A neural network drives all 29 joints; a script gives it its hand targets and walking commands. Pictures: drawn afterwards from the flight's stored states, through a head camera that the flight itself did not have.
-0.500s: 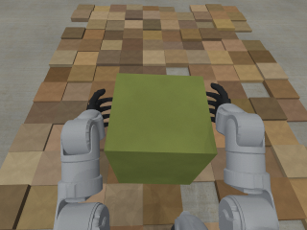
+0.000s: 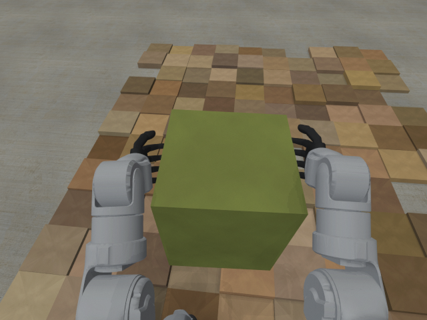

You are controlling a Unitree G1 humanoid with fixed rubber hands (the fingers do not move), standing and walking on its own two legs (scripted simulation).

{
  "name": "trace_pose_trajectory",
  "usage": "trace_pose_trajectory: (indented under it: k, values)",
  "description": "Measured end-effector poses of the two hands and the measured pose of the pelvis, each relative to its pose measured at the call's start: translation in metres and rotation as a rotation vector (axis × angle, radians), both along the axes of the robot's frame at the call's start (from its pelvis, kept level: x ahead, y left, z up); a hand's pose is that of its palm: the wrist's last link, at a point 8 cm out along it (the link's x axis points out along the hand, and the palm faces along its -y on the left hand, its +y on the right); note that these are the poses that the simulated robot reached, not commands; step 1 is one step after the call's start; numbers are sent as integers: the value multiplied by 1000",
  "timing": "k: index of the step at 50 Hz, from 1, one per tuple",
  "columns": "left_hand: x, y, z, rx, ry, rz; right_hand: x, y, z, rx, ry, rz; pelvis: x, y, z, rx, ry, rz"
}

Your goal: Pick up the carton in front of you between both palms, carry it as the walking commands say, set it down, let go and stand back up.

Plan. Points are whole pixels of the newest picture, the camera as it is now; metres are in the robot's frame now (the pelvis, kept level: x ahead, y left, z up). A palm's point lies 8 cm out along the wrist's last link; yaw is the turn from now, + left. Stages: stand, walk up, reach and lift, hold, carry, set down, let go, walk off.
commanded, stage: carry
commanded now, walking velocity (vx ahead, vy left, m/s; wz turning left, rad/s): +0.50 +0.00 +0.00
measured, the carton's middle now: (224, 195) +0.35 +0.02 +0.05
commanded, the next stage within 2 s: none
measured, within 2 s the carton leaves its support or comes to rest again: neither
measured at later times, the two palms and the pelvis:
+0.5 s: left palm (163, 84) +0.69 +0.19 +0.08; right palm (273, 86) +0.68 -0.11 +0.08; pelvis +0.32 +0.06 -0.03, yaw +0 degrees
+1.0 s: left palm (157, 13) +0.99 +0.25 +0.15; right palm (247, 8) +1.01 -0.04 +0.16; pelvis +0.64 +0.09 +0.00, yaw +1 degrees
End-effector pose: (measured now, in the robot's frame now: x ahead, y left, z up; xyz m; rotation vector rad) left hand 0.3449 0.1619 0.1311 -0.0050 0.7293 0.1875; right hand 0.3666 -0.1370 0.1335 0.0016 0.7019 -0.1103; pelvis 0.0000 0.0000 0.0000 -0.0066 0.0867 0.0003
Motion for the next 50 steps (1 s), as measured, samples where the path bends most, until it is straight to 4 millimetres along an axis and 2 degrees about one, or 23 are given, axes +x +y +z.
trace_pose_trajectory:
  k: [3, 6, 8, 14, 21, 25, 29, 32, 36, 42, 46, 50]
  values:
    - [50, 8, -12, 8, 4, -34, 45, 8, -8, -23, 4, -8, 47, 13, -12, -19, -10, -5]
    - [107, 16, -23, 15, -34, -85, 92, 16, -13, -52, -35, -29, 95, 30, -36, -42, -29, -21]
    - [141, 21, -31, 6, -43, -107, 119, 21, -19, -80, -42, -41, 117, 37, -45, -17, -26, -16]
    - [212, 27, -50, -21, 53, -118, 179, 27, -43, -56, 56, -84, 177, 54, -35, -25, -1, -17]
    - [292, 31, -56, -48, 41, -92, 256, 30, -51, -23, 44, -110, 262, 60, -29, -26, 14, -5]
    - [343, 30, -56, -49, 9, -78, 311, 29, -50, -22, 12, -98, 321, 56, -32, -25, 14, 6]
    - [401, 28, -59, -31, -5, -68, 375, 27, -55, -24, -1, -72, 386, 49, -39, -27, 4, 12]
    - [435, 32, -59, 9, 19, -49, 423, 31, -59, -19, 23, -29, 425, 45, -32, -48, -9, 16]
    - [467, 48, -51, 10, 51, -3, 474, 48, -46, -26, 54, 28, 467, 41, -10, -30, -7, 17]
    - [532, 70, -11, 7, -10, 40, 548, 71, -8, -9, -6, 55, 533, 49, 11, -7, 5, 27]
    - [586, 81, 10, 7, -44, 28, 595, 81, 11, -13, -40, 42, 585, 64, 13, -11, 5, 24]
    - [646, 93, 23, 20, -82, -15, 647, 93, 26, -31, -79, 22, 643, 86, 2, -25, -3, 18]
